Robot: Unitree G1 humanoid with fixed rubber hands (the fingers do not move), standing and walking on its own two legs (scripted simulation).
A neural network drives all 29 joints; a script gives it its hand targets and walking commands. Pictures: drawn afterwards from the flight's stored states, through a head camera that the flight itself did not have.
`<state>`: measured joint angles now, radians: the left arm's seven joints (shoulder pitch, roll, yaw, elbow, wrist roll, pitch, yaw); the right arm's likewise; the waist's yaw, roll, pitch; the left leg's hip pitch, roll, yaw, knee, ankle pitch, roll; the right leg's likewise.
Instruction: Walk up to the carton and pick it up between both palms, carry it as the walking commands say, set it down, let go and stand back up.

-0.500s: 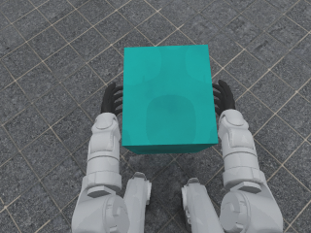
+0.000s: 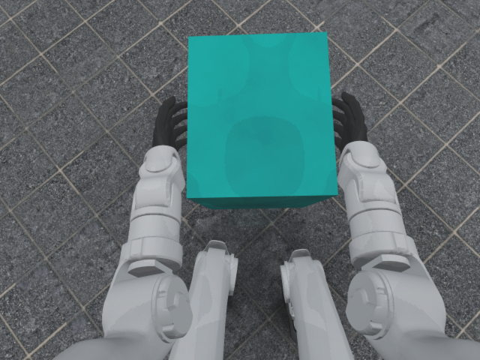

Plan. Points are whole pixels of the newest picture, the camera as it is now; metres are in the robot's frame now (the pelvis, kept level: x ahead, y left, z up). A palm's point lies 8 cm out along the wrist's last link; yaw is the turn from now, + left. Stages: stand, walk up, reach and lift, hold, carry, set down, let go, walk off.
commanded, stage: set down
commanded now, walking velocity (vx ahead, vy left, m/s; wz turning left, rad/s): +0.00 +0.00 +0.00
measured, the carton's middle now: (257, 139) +0.48 +0.02 -0.15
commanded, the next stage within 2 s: none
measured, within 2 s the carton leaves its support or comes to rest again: neither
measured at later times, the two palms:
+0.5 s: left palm (181, 150) +0.46 +0.17 -0.17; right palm (336, 145) +0.48 -0.13 -0.17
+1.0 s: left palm (190, 153) +0.48 +0.17 -0.26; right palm (324, 148) +0.50 -0.13 -0.26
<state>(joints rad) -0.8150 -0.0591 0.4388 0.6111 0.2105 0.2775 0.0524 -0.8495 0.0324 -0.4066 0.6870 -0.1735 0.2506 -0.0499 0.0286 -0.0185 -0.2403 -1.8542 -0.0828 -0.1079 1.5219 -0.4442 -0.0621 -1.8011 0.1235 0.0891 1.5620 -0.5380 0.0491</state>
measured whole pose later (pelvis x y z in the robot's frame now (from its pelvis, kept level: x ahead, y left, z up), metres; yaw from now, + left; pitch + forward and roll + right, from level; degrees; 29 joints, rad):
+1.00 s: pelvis -0.03 +0.00 -0.13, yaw -1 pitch +48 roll -1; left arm -1.15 0.07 0.45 0.72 0.13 0.26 0.10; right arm -1.23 -0.12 -0.33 0.84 -0.10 0.24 -0.10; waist 0.03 -0.01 0.00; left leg -2.27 -0.13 -0.11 1.92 -0.48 -0.10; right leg -2.22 0.17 0.08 1.97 -0.58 0.09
